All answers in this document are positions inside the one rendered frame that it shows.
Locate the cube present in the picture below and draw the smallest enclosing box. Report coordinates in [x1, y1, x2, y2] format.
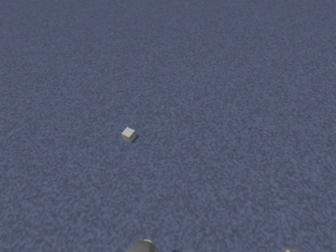
[121, 127, 136, 143]

